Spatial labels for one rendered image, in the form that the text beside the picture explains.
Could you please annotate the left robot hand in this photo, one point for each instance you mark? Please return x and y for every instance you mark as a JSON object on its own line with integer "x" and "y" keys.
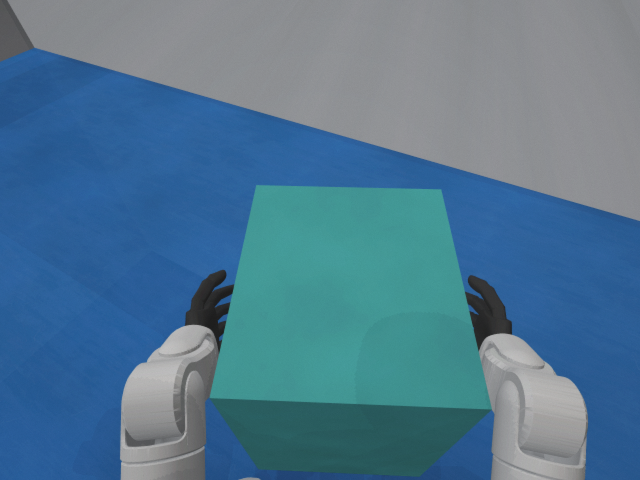
{"x": 203, "y": 311}

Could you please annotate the right robot hand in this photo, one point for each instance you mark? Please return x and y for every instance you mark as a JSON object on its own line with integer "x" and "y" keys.
{"x": 492, "y": 315}

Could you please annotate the left robot forearm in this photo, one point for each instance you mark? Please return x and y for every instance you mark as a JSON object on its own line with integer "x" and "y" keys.
{"x": 163, "y": 420}

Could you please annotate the carton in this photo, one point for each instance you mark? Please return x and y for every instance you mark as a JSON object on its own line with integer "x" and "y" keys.
{"x": 349, "y": 345}

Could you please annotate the right robot forearm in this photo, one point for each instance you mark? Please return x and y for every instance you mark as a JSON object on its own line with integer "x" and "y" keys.
{"x": 540, "y": 419}

